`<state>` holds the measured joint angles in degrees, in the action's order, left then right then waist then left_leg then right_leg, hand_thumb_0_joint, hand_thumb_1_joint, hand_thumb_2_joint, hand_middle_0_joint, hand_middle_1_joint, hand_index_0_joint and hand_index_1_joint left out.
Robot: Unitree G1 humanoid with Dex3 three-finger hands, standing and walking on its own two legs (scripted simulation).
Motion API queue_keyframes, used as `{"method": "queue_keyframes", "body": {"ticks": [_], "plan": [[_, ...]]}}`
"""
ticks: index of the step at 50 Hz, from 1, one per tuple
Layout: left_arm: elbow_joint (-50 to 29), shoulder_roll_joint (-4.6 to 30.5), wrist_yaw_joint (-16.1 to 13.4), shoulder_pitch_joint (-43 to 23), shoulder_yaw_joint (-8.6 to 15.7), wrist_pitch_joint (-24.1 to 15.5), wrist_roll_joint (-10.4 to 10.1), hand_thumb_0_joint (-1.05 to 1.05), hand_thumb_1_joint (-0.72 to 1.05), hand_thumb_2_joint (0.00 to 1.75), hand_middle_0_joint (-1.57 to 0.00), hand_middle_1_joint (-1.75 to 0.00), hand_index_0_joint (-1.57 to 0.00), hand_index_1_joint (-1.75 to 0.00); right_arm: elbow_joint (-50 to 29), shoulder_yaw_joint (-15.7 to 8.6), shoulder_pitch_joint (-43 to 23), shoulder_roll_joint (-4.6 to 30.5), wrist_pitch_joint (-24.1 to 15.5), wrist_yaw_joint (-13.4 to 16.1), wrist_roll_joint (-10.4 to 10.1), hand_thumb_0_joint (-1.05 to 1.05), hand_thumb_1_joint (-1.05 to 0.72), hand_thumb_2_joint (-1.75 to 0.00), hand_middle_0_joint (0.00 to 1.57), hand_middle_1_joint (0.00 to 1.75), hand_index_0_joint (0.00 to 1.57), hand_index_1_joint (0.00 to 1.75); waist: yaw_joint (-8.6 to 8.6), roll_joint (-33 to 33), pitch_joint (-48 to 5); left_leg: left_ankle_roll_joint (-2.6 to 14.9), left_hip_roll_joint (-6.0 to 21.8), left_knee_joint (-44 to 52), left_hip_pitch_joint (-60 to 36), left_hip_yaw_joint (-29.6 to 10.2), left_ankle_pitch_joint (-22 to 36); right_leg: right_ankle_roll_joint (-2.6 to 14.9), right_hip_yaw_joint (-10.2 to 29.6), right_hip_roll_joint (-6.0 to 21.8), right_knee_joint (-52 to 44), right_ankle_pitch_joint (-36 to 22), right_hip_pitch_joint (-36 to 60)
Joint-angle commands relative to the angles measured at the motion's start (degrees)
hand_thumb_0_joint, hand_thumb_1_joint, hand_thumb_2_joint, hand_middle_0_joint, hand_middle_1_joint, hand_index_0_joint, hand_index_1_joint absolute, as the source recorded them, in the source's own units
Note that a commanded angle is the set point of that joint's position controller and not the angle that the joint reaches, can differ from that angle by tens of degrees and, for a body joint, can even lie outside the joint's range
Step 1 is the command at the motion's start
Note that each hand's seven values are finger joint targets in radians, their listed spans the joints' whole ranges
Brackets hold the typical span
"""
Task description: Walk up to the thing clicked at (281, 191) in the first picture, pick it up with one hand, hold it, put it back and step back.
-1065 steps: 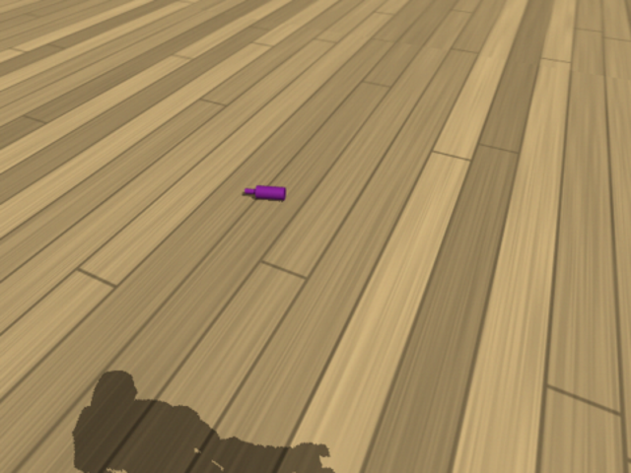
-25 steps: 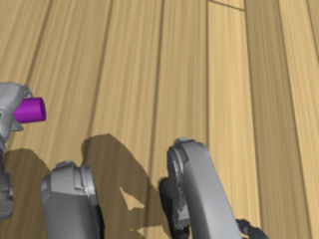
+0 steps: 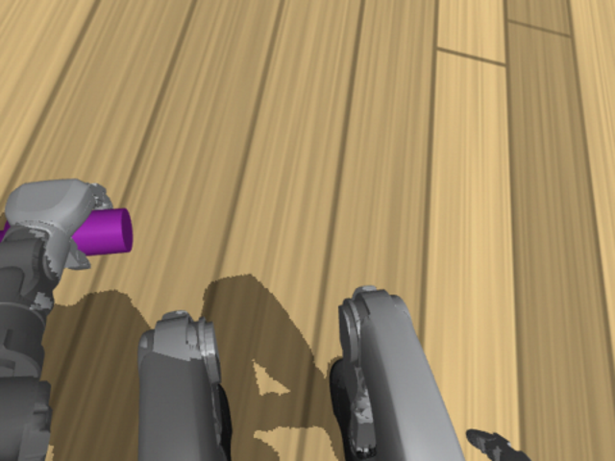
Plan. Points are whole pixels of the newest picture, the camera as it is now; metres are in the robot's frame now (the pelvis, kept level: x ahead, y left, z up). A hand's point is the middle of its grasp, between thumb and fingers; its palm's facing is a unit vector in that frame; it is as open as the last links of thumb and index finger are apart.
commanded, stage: lift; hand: left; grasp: from above
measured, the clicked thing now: (50, 236) +0.45 +0.32 -0.14
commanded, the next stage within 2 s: hold in 1.24 s
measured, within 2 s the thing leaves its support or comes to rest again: neither
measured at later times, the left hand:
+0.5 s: hand out of the picture +0.37 +0.27 +0.08, palm faces -0.44 -0.10 -0.89, open 9.0 cm
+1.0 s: hand out of the picture +0.36 +0.25 +0.22, palm faces -0.46 -0.09 -0.88, open 9.0 cm
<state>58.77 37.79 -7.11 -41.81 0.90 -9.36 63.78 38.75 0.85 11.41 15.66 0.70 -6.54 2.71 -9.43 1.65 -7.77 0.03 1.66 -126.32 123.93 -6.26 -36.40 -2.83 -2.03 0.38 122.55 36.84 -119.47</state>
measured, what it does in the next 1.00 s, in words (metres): rises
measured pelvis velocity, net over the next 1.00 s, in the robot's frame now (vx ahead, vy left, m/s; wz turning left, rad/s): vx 0.05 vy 0.00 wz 0.07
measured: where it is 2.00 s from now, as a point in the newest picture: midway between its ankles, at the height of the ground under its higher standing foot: (288, 451)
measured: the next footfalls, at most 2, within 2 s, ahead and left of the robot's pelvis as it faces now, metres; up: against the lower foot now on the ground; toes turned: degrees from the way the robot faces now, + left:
none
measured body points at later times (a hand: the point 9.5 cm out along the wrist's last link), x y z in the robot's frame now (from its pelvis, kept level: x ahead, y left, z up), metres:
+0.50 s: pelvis +0.01 +0.00 +0.16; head +0.14 +0.03 +0.59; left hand +0.39 +0.27 +0.13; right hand +0.15 -0.25 +0.05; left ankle +0.09 +0.13 -0.36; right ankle +0.11 -0.14 -0.36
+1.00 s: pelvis +0.05 +0.00 +0.30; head +0.11 +0.01 +0.75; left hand +0.38 +0.25 +0.28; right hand +0.15 -0.26 +0.18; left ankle +0.09 +0.13 -0.36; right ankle +0.11 -0.14 -0.36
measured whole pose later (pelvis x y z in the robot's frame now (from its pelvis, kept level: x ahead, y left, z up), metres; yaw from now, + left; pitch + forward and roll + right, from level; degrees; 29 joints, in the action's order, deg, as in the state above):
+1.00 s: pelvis +0.05 +0.00 +0.30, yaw +4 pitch +14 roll -1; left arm 46.7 23.8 -6.2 -19.3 -9.2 -2.7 58.7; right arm 42.2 -1.5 14.6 14.0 -1.7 2.9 -2.4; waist -3.6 1.7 -6.7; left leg -0.2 2.8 -62.2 51.2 0.3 -24.9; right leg -1.9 0.3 0.9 60.4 24.4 -49.8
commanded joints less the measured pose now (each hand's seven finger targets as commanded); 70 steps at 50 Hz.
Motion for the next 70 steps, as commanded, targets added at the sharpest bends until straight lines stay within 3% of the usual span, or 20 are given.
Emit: {"method": "queue_keyframes", "body": {"ticks": [1,5,12,20,22,23,25,28,33,41,46,48,50,53,56,62,70], "plan": [[-16.44,16.82,-1.52,-17.77,4.21,1.07,-1.98,0.0,0.77,0.6,-1.12,-0.49,-1.13,-0.48,-3.47,-5.41,8.64,12.85,-0.6,1.84,-1.02,0.0,-0.91,-0.9,0.2,0.3,0.2,0.3,1.43,13.07,-39.35,1.75,-1.45,20.33,-33.41,2.91,2.84,4.79,-3.97,-2.24,-17.08,-6.34,20.98],[-20.17,13.11,0.14,-13.72,2.35,2.25,-3.54,0.0,0.78,0.59,-1.12,-0.48,-1.13,-0.47,-4.48,-6.02,7.29,12.12,-0.41,2.83,-1.78,0.0,-0.91,-0.9,0.2,0.3,0.2,0.3,1.77,12.95,-38.15,1.48,-1.01,25.51,-38.12,1.89,1.43,4.6,-3.93,-2.24,-20.18,-6.09,23.75],[-29.96,12.28,1.66,-10.17,2.23,4.33,-5.65,0.0,0.8,0.62,-1.14,-0.48,-1.15,-0.48,-5.65,-6.35,5.41,10.89,-0.12,5.1,-2.85,0.0,-0.9,-0.9,0.2,0.3,0.2,0.3,2.77,11.23,-39.43,1.49,-0.87,32.77,-47.05,2.61,2.93,4.17,-2.54,-2.14,-28.76,-7.09,32.98],[-32.5,8.76,2.3,-0.35,1.69,6.42,-6.5,0.0,0.8,0.61,-1.15,-0.47,-1.15,-0.47,-5.2,-5.86,3.23,9.45,-0.33,7.61,-4.09,0.0,-0.9,-0.9,0.2,0.3,0.2,0.3,4.17,8.83,-33.47,1.06,-0.5,45.12,-57.85,1.97,3.59,3.83,-1.64,-1.93,-39.04,-7.91,43.57],[-33.68,6.68,2.59,-0.56,-0.46,6.79,-6.75,0.0,0.82,0.62,-1.16,-0.48,-1.16,-0.48,-4.98,-5.44,2.99,8.72,-0.63,8.2,-4.33,0.0,-0.9,-0.9,0.2,0.3,0.2,0.3,3.36,8.37,-31.24,1.17,-0.66,47.22,-59.87,2.95,3.91,3.84,-1.06,-2.14,-42.77,-7.98,46.7],[-33.75,8.37,2.5,1.31,1.33,6.86,-6.97,0.0,0.81,0.63,-1.15,-0.47,-1.15,-0.47,-4.9,-5.56,2.63,8.79,-0.83,8.55,-4.53,0.0,-0.9,-0.9,0.2,0.3,0.2,0.3,4.15,7.37,-31.0,1.2,-0.56,48.67,-61.32,2.93,3.81,3.75,-0.87,-2.07,-44.42,-7.7,48.67],[-33.46,5.86,2.6,1.07,-0.8,6.91,-6.9,0.0,0.82,0.65,-1.17,-0.47,-1.17,-0.47,-4.48,-5.2,2.77,7.9,-1.21,9.08,-4.69,0.0,-0.9,-0.9,0.2,0.3,0.2,0.3,3.32,6.42,-28.27,1.24,-0.88,50.58,-62.66,3.95,4.65,3.8,-0.04,-2.06,-48.06,-7.88,51.73],[-31.4,5.35,2.52,2.24,-0.76,6.68,-6.56,0.0,0.79,0.64,-1.15,-0.48,-1.14,-0.49,-3.65,-5.17,3.13,7.78,-1.85,9.86,-4.88,0.0,-0.9,-0.9,0.2,0.3,0.2,0.3,3.97,5.81,-26.18,0.87,-0.53,54.92,-67.69,3.21,6.68,3.92,0.13,-2.09,-51.27,-9.33,55.44],[-26.7,2.11,1.82,4.18,-2.79,6.36,-6.54,0.0,0.8,0.68,-1.15,-0.52,-1.14,-0.52,-3.16,-4.92,2.45,6.99,-3.13,10.36,-5.05,0.0,-0.9,-0.9,0.2,0.3,0.2,0.3,4.42,3.62,-20.23,0.8,-0.76,61.72,-71.49,3.5,5.43,3.91,0.93,-2.25,-58.78,-8.12,61.53],[-24.01,-0.28,-0.47,3.87,-4.38,5.99,-5.26,0.0,0.74,0.69,-1.11,-0.54,-1.1,-0.54,-2.6,-5.05,3.2,6.74,-4.4,10.43,-5.05,0.0,-0.9,-0.9,0.2,0.3,0.2,0.3,5.46,3.12,-16.78,0.45,-1.58,70.26,-79.64,4.46,8.5,3.75,1.41,-2.54,-67.72,-10.76,70.8],[-23.68,0.12,-2.21,2.38,-4.41,6.59,-4.77,0.0,0.72,0.71,-1.1,-0.53,-1.09,-0.55,-2.12,-5.31,3.28,6.77,-4.56,10.24,-4.98,0.0,-0.9,-0.9,0.2,0.3,0.2,0.3,6.02,3.54,-16.59,0.14,-1.63,74.8,-85.83,5.13,12.62,3.58,1.81,-2.27,-72.26,-14.05,75.87],[-23.99,-0.69,-2.35,2.22,-5.01,6.75,-5.12,0.0,0.75,0.71,-1.11,-0.54,-1.11,-0.55,-1.89,-5.34,3.57,6.72,-4.52,10.19,-4.92,0.0,-0.9,-0.9,0.2,0.3,0.2,0.3,5.71,2.3,-17.24,0.2,-1.66,75.78,-88.16,5.37,15.53,3.35,1.99,-2.27,-74.04,-16.52,78.72],[-23.22,0.1,-2.7,3.33,-4.05,7.18,-5.38,0.0,0.72,0.73,-1.1,-0.56,-1.09,-0.57,-1.91,-5.54,3.76,6.86,-4.41,10.16,-4.89,0.0,-0.9,-0.9,0.2,0.3,0.2,0.3,6.34,2.06,-17.24,0.24,-1.9,77.14,-90.21,5.81,17.96,3.18,2.21,-2.14,-75.86,-18.9,81.58],[-22.42,-1.38,-3.11,3.27,-5.24,7.84,-5.49,0.0,0.73,0.74,-1.11,-0.55,-1.1,-0.56,-1.78,-5.59,3.82,6.75,-4.1,10.03,-4.92,0.0,-0.9,-0.9,0.2,0.3,0.2,0.3,6.13,1.48,-15.96,0.27,-2.04,79.28,-92.73,6.2,19.86,2.99,2.46,-1.96,-78.48,-20.91,84.04],[-21.43,-2.41,-2.49,4.31,-5.89,8.4,-5.68,0.0,0.71,0.71,-1.09,-0.54,-1.08,-0.55,-1.31,-5.72,4.34,6.78,-3.71,9.95,-4.78,0.0,-0.9,-0.9,0.2,0.3,0.2,0.3,6.06,1.05,-16.29,0.1,-1.92,80.7,-95.83,6.13,24.52,2.91,2.45,-1.89,-79.76,-25.17,86.73],[-21.71,-2.89,-1.18,4.94,-6.15,8.09,-6.17,0.0,0.65,0.71,-1.04,-0.54,-1.04,-0.55,-1.58,-5.98,4.12,6.73,-3.15,9.86,-4.75,0.0,-0.9,-0.9,0.2,0.3,0.2,0.3,6.36,1.07,-13.57,-0.06,-1.9,84.94,-99.73,6.41,26.91,3.09,2.24,-1.99,-83.36,-26.86,89.76],[-23.33,-2.3,0.09,5.3,-6.01,7.0,-5.05,0.0,0.65,0.72,-1.04,-0.53,-1.04,-0.54,-2.56,-6.13,3.02,6.94,-2.36,9.75,-4.97,0.0,-0.89,-0.9,0.2,0.3,0.2,0.3,6.82,1.29,-11.97,-0.13,-2.12,88.59,-103.47,7.09,28.48,3.22,2.17,-2.01,-86.56,-27.9,92.77]]}}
